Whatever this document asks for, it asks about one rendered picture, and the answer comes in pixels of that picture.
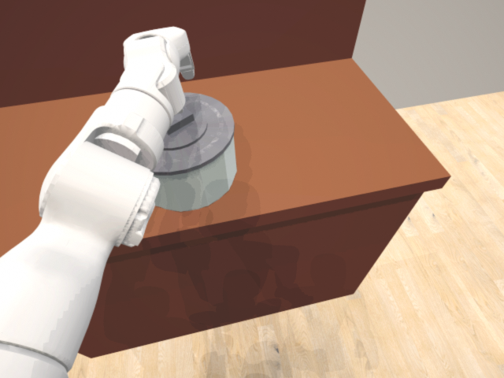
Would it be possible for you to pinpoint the pot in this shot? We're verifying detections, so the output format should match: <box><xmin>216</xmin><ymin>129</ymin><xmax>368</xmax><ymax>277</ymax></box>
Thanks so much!
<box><xmin>153</xmin><ymin>136</ymin><xmax>237</xmax><ymax>212</ymax></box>

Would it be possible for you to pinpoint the knob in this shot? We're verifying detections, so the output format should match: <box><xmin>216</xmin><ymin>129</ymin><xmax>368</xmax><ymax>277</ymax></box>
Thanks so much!
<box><xmin>166</xmin><ymin>107</ymin><xmax>195</xmax><ymax>135</ymax></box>

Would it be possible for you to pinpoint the left robot forearm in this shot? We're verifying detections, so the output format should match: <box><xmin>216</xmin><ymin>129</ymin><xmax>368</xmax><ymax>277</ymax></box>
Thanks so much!
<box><xmin>39</xmin><ymin>32</ymin><xmax>186</xmax><ymax>217</ymax></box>

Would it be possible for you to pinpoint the left robot upper arm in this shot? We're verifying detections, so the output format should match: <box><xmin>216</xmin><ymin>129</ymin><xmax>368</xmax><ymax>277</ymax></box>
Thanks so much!
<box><xmin>0</xmin><ymin>141</ymin><xmax>160</xmax><ymax>378</ymax></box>

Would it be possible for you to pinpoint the lid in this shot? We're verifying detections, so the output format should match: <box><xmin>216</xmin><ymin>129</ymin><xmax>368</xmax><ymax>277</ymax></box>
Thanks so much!
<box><xmin>153</xmin><ymin>92</ymin><xmax>235</xmax><ymax>176</ymax></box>

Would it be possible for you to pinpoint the left robot hand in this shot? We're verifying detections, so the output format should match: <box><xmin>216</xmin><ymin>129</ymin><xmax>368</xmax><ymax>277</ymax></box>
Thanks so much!
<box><xmin>123</xmin><ymin>27</ymin><xmax>195</xmax><ymax>114</ymax></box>

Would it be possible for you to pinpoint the table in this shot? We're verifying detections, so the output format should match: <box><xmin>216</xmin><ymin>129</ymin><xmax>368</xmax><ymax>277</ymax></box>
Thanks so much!
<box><xmin>0</xmin><ymin>0</ymin><xmax>451</xmax><ymax>358</ymax></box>

